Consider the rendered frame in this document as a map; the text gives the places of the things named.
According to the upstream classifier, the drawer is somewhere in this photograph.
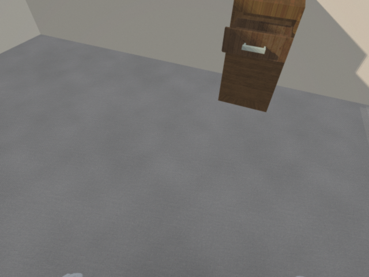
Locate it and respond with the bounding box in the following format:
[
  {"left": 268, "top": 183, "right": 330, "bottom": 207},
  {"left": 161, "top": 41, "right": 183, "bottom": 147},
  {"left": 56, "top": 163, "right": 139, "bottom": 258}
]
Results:
[{"left": 222, "top": 17, "right": 293, "bottom": 64}]

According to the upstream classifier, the cabinet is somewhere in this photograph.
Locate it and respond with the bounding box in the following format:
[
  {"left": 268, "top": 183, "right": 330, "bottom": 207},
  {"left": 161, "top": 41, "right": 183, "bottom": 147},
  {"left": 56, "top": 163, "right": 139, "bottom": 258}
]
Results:
[{"left": 218, "top": 0, "right": 306, "bottom": 112}]

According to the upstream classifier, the handle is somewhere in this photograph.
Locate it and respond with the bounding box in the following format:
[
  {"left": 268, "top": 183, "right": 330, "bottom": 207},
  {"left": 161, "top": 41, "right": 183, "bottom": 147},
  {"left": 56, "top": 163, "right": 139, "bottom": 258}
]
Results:
[{"left": 242, "top": 43, "right": 266, "bottom": 54}]

